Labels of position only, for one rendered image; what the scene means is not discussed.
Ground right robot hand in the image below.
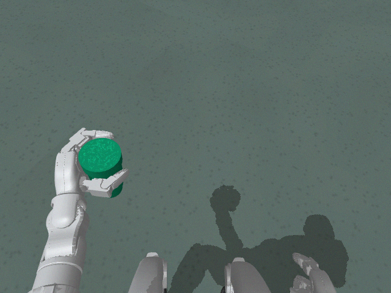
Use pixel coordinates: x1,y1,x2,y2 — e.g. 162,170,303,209
290,253,337,293

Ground left robot arm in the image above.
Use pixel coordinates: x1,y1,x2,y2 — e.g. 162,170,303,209
28,193,90,293

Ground cup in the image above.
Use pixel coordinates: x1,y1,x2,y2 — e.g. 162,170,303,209
78,138,123,198

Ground left robot hand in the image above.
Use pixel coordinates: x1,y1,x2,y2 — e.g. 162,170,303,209
54,128,130,198

